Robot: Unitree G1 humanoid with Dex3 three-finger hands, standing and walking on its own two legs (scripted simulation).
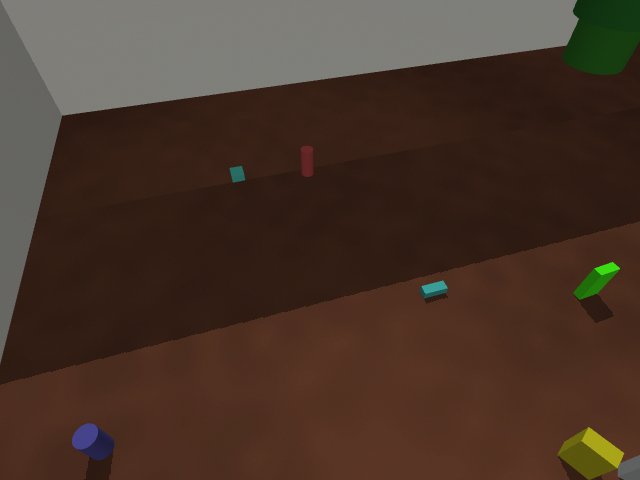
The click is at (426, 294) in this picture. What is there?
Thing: small brick
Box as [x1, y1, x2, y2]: [420, 281, 447, 297]
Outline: 447,287 443,281 439,281 421,286 420,292 423,297 427,297 445,292
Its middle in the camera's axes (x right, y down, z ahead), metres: +0.44 +0.18 +1.50
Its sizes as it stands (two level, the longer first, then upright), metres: 0.094 0.038 0.031
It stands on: the floor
